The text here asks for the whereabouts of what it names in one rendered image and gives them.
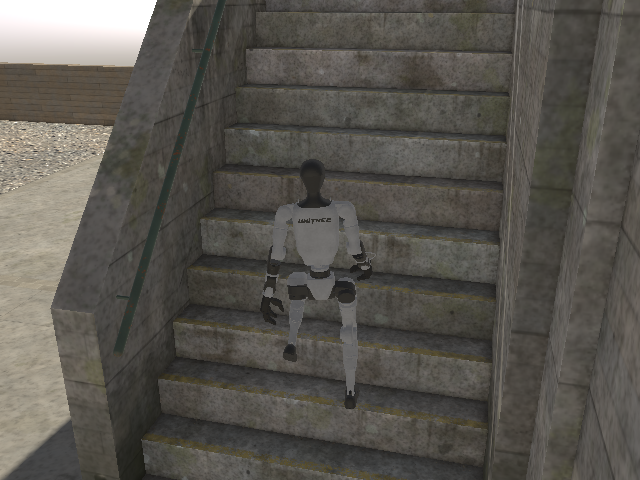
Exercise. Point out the left robot forearm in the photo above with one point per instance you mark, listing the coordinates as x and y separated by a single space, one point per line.
271 277

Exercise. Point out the right robot thigh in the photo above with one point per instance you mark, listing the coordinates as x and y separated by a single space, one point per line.
345 291

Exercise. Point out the right robot forearm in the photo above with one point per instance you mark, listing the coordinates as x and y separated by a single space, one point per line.
361 259

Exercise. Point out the left robot shin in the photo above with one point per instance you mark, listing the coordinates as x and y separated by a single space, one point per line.
295 319

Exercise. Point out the robot left hand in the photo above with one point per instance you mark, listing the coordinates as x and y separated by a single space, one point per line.
266 309

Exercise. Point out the robot right upper arm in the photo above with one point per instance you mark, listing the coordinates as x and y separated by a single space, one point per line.
346 210

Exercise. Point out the robot left upper arm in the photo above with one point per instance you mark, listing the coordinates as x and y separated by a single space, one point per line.
283 214

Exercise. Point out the robot right hand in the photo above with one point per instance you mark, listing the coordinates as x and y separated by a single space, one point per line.
366 275

